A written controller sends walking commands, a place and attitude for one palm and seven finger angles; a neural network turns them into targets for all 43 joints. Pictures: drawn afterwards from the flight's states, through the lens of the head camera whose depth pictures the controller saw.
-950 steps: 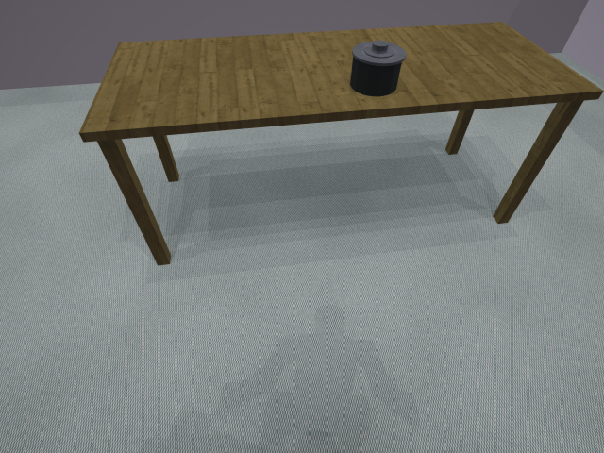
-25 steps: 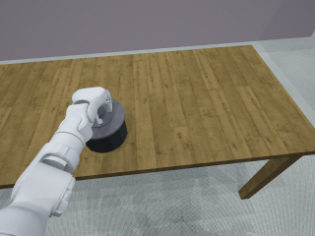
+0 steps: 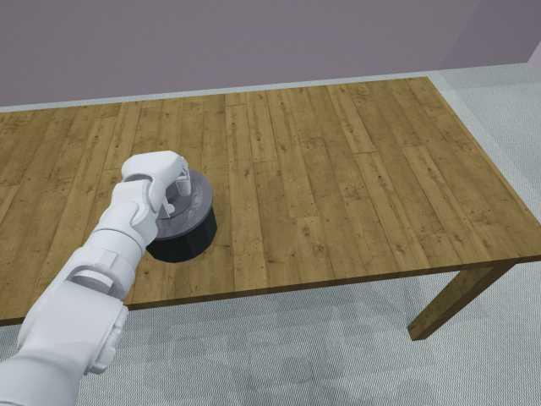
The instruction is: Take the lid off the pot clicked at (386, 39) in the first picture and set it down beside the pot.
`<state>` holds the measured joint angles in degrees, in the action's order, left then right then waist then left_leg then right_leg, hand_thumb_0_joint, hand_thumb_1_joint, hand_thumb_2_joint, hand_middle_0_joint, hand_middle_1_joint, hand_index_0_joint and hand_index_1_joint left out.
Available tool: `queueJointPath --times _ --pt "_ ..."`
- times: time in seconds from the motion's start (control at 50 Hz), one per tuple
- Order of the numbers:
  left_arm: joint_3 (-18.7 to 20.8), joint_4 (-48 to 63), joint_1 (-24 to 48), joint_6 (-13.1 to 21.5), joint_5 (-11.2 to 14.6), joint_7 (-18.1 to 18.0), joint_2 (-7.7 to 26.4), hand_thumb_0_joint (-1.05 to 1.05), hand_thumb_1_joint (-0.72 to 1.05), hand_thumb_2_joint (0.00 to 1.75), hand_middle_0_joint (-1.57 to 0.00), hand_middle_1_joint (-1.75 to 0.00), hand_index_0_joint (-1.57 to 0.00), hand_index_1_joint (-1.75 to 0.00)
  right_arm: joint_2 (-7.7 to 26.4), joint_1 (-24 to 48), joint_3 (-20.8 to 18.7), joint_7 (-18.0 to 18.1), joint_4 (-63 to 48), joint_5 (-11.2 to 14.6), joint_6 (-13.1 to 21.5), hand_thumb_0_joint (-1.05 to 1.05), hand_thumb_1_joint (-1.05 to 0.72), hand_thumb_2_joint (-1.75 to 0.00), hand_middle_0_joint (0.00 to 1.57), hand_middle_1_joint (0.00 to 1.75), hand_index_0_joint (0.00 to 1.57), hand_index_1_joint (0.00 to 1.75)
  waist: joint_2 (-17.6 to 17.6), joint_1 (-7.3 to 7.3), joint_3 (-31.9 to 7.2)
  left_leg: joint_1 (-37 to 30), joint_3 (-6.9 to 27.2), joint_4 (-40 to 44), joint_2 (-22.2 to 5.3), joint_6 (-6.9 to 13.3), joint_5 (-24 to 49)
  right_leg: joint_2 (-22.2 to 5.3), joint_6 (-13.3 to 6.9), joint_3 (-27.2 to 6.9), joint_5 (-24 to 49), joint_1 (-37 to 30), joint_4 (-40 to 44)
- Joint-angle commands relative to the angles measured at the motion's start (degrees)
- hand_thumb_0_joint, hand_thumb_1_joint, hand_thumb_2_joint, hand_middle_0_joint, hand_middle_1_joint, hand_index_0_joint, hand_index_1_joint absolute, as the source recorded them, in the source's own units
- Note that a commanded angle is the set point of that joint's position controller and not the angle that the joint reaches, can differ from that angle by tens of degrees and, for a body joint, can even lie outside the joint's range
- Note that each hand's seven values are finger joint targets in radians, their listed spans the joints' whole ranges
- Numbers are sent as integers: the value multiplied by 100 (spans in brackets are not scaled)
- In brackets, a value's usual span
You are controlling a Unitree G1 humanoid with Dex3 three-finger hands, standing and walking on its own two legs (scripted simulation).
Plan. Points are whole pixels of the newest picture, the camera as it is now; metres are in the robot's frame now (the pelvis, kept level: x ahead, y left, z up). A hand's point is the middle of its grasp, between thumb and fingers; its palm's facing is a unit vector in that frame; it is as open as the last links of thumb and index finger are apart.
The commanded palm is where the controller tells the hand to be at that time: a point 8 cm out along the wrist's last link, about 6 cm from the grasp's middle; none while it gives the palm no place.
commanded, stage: close the fingers and squeeze the knob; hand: left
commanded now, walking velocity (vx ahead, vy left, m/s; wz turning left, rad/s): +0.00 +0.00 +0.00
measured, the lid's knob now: (164, 192) +0.47 +0.18 +0.03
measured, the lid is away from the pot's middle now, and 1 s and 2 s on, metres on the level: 0.00 0.01 0.02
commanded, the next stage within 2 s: lift the lid straight up in 0.06 s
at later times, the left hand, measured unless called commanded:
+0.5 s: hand (160, 195) +0.44 +0.18 +0.06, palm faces -0.33 -0.08 -0.94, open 6.2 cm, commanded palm +0.44 +0.18 +0.13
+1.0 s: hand (152, 176) +0.44 +0.18 +0.10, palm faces -0.29 -0.06 -0.95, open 5.6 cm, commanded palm +0.44 +0.17 +0.18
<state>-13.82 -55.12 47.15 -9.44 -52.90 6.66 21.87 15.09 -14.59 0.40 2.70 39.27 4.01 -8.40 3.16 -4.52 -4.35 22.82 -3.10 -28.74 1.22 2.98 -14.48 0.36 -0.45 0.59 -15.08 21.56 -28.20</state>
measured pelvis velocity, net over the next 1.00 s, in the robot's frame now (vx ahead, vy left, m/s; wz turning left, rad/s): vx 0.00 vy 0.00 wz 0.02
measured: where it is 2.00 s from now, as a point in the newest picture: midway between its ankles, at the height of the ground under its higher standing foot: outside the picture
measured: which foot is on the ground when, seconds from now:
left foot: down 0.00-1.00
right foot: down 0.00-1.00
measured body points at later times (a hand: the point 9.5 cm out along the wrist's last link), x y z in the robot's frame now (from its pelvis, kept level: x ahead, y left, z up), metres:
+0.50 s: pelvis +0.00 +0.00 +0.00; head +0.04 -0.02 +0.45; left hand +0.45 +0.18 +0.11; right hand +0.09 -0.26 -0.13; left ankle -0.01 +0.09 -0.74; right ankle -0.02 -0.12 -0.74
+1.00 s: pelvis +0.00 +0.00 +0.00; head +0.03 -0.02 +0.45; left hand +0.45 +0.18 +0.15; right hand +0.11 -0.25 -0.13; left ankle -0.01 +0.09 -0.74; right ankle -0.02 -0.12 -0.74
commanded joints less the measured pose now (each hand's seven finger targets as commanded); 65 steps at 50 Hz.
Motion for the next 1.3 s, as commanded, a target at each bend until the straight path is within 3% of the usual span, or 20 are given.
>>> queueJointPath --times 0.0,0.04,0.08,0.24,0.26,0.3,0.36,0.4,0.44,0.46,0.56,0.64,0.72,0.78,0.82,0.86,0.96,1.14,1.22,1.28 --pt "352 1032 2502 24 -56 -211 1179 0 58 101 -68 -100 -92 -112 761 68 -235 39 -627 -6 171 0 -90 -90 20 30 20 30 -252 -9 -2166 -1444 288 66 -70 153 2068 70 -168 44 2069 -542 166" --pt "139 959 2765 -37 -64 -208 974 0 60 102 -69 -101 -93 -112 759 48 -243 41 -576 11 160 0 -90 -90 20 30 20 30 -356 -108 -1925 -1354 276 101 -82 154 1771 86 -155 72 1843 -337 218" --pt "357 819 2695 -49 -44 -218 1175 0 62 102 -69 -101 -94 -112 781 63 -227 53 -581 18 178 0 -90 -90 20 30 20 30 -379 -49 -1831 -1215 296 130 -80 152 1714 83 -181 53 1767 -373 222" --pt "411 1260 3122 17 -82 -226 1389 0 64 103 -69 -101 -95 -113 756 52 -223 96 -594 8 231 0 -90 -90 20 30 20 30 -193 -54 -2307 -1512 303 120 -57 171 1903 67 -168 16 2005 -596 205" --pt "308 1200 3098 -7 -45 -224 1233 0 64 103 -70 -101 -95 -113 736 46 -232 92 -591 15 248 0 -90 -90 20 30 20 30 -150 -92 -2151 -1514 306 122 -73 163 1880 67 -172 49 1949 -494 219" --pt "650 1406 3172 66 -45 -248 1649 0 64 103 -70 -101 -95 -113 761 49 -236 101 -598 -4 300 0 -90 -90 20 30 20 30 -163 -13 -2367 -1582 334 128 -63 181 1950 68 -172 6 2058 -704 225" --pt "504 1859 3331 109 -61 -285 1510 0 64 103 -70 -101 -95 -113 704 131 -239 95 -644 12 359 0 -90 -90 20 30 20 30 53 -28 -2522 -1847 365 110 -83 163 2299 51 -177 36 2244 -700 205" --pt "473 1595 3042 73 -34 -271 1392 0 64 103 -70 -101 -95 -113 718 111 -242 71 -586 -1 357 0 -90 -90 20 30 20 30 -119 -20 -2362 -1812 379 97 -87 160 2373 85 -170 58 2241 -631 225" --pt "632 1546 3011 -21 -57 -283 1634 0 64 103 -70 -101 -95 -113 744 146 -222 58 -578 8 329 0 -90 -90 20 30 20 30 -221 35 -2269 -1634 364 169 -67 157 2213 69 -173 60 2255 -768 242" --pt "443 1630 3147 -60 -35 -264 1432 0 64 103 -70 -101 -95 -113 724 206 -213 49 -587 27 330 0 -90 -90 20 30 20 30 -84 -16 -2133 -1628 349 168 -69 152 2157 59 -180 66 2231 -664 253" --pt "466 1458 3151 -171 1 -136 1513 0 64 103 -70 -101 -95 -113 734 249 -183 88 -584 36 330 0 -90 -90 20 30 20 30 -327 -31 -2042 -1523 324 227 -36 173 1887 39 -159 40 2161 -801 316" --pt "499 2070 3531 -20 -26 -37 1649 0 64 103 -70 -101 -95 -113 709 309 -181 107 -645 36 405 0 -90 -90 20 30 20 30 -49 -15 -2434 -1896 379 200 -30 171 2194 29 -170 27 2308 -865 287" --pt "358 1818 3547 -69 47 56 1465 0 64 103 -70 -101 -95 -113 702 314 -168 87 -618 50 384 0 -90 -90 20 30 20 30 -145 -61 -2094 -1751 360 241 -37 167 1958 26 -167 39 2142 -744 338" --pt "619 1827 3440 -68 89 117 1728 0 64 103 -70 -101 -95 -113 729 349 -149 93 -669 45 389 0 -90 -90 20 30 20 30 -277 26 -2190 -1641 373 268 -30 173 1962 8 -176 5 2205 -962 350" --pt "227 1958 3801 -72 36 153 1378 0 64 103 -70 -101 -95 -113 691 371 -146 101 -645 67 395 0 -90 -90 20 30 20 30 -117 -83 -2154 -1812 385 277 -40 160 1976 12 -168 62 2120 -749 331" --pt "504 1983 3720 -83 -21 122 1672 0 64 103 -70 -101 -95 -113 701 348 -166 87 -640 36 432 0 -90 -90 20 30 20 30 -66 8 -2374 -2000 440 240 -46 150 2151 27 -185 57 2132 -786 306" --pt "303 1884 3679 -255 8 166 1392 0 64 103 -70 -101 -95 -113 688 391 -149 18 -621 37 407 0 -90 -90 20 30 20 30 -131 7 -2144 -1903 449 274 -63 123 2195 25 -185 104 2132 -721 315" --pt "600 1894 3746 -415 -28 330 1843 0 64 103 -70 -101 -95 -113 718 513 -83 54 -678 22 433 0 -90 -90 20 30 20 30 -318 113 -2248 -1749 413 387 -5 155 2001 -14 -166 32 2249 -1137 374" --pt "348 2002 3859 -447 -16 440 1567 0 64 103 -70 -101 -95 -113 682 560 -92 48 -725 42 461 0 -90 -90 20 30 20 30 -269 59 -2108 -1773 415 397 -15 163 1951 -23 -163 39 2180 -1034 407" --pt "669 1986 3859 -423 43 515 1957 0 64 103 -70 -101 -95 -113 717 593 -62 86 -779 36 487 0 -90 -90 20 30 20 30 -393 121 -2124 -1626 414 437 17 181 1834 -50 -166 -7 2216 -1256 445"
